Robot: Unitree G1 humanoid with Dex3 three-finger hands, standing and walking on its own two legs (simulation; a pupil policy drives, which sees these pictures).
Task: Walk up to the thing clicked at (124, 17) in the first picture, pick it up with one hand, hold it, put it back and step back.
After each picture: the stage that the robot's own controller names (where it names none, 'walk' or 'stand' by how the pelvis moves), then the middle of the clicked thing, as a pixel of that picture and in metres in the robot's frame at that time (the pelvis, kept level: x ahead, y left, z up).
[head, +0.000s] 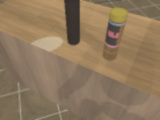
stand; (113, 36) +0.59 -0.11 +0.03
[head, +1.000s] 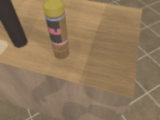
rise first; (58, 33) +0.52 +0.14 +0.06
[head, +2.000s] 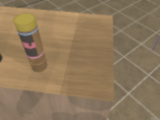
stand; (33, 46) +0.48 +0.22 +0.06
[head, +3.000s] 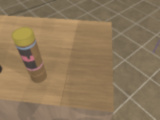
stand; (32, 58) +0.45 +0.22 +0.03
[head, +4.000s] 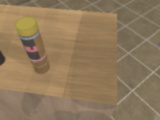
stand; (35, 49) +0.47 +0.21 +0.04
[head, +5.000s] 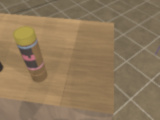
stand; (33, 57) +0.45 +0.22 +0.03
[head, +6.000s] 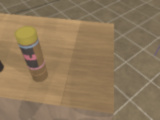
stand; (34, 57) +0.45 +0.22 +0.03
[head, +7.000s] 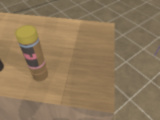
stand; (34, 56) +0.45 +0.22 +0.03
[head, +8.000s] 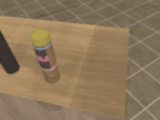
rise first; (47, 59) +0.45 +0.20 +0.04
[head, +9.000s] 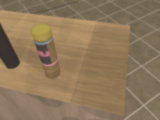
go down; (47, 54) +0.47 +0.20 +0.04
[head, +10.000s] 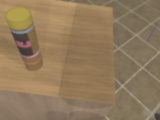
go down; (27, 44) +0.47 +0.18 +0.05
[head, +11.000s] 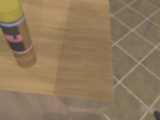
go down; (19, 38) +0.46 +0.19 +0.08
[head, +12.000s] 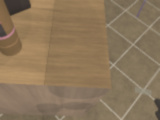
close in; out of the picture +0.48 +0.20 +0.12
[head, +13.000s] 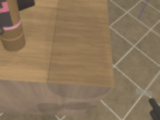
close; (4, 11) +0.50 +0.19 +0.13
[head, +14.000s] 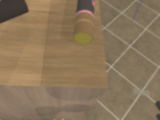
lift; (85, 13) +0.60 -0.07 +0.03
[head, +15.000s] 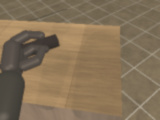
lift; out of the picture +0.37 -0.44 -0.68
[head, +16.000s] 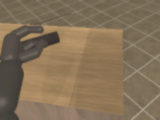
close; out of the picture +0.44 -0.59 -0.71
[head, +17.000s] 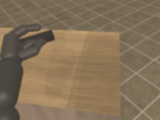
stand; out of the picture +0.49 -0.73 -0.72
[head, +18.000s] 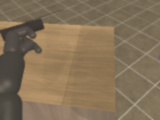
crouch; out of the picture +0.56 -0.86 -0.72
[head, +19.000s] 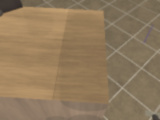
lower; out of the picture +0.62 -0.99 -0.72
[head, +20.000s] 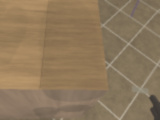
lower; out of the picture +0.70 -1.12 -0.65
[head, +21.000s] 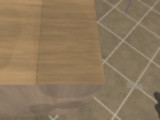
lower; out of the picture +0.77 -1.25 -0.65
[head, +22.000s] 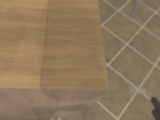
lower; out of the picture +0.81 -1.38 -0.65
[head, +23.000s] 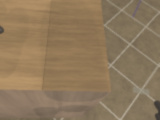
loosen; out of the picture +0.86 -1.51 -0.65
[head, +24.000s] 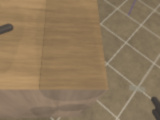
open; out of the picture +0.92 -1.63 -0.65
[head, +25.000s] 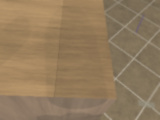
sink last; out of the picture +1.00 -1.75 -0.68
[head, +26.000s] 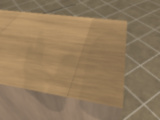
stand; out of the picture +0.94 -1.89 -0.69
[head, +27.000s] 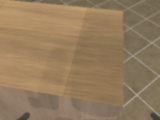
stand; out of the picture +1.01 -2.01 -0.67
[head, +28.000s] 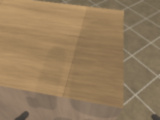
stand; out of the picture +1.04 -2.13 -0.67
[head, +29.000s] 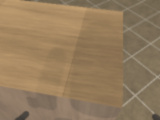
stand; out of the picture +1.09 -2.24 -0.67
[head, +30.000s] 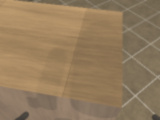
stand; out of the picture +1.13 -2.35 -0.67
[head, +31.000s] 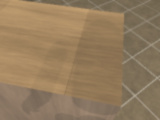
stand; out of the picture +1.18 -2.46 -0.70
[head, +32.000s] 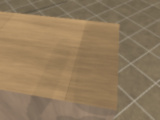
walk; out of the picture +1.25 -2.56 -0.74
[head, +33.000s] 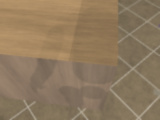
walk; out of the picture +1.59 -2.62 -0.73
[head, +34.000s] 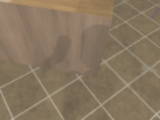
walk; out of the picture +1.74 -2.85 -0.72
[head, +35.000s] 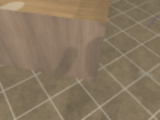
stand; out of the picture +1.88 -2.91 -0.74
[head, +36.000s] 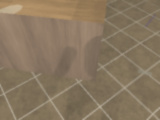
stand; out of the picture +1.98 -2.98 -0.75
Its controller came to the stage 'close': yes
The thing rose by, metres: 0.00
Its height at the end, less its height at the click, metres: -0.78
